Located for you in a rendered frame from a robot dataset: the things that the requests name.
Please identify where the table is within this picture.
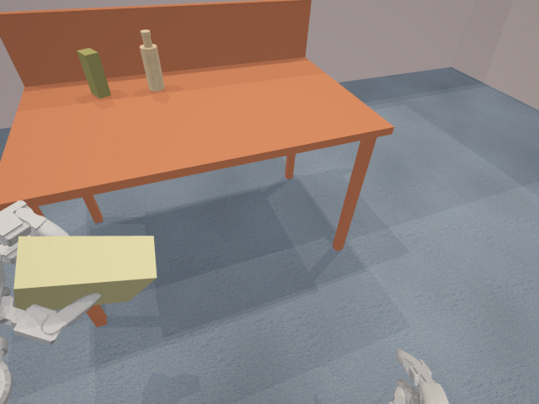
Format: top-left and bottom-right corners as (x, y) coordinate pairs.
(0, 0), (394, 327)

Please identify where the right robot hand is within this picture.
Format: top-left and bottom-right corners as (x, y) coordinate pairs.
(389, 350), (449, 404)

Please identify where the sponge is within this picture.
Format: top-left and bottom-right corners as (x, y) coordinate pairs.
(13, 236), (157, 311)

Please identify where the left robot hand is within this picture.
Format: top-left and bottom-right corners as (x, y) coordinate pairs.
(0, 200), (101, 345)

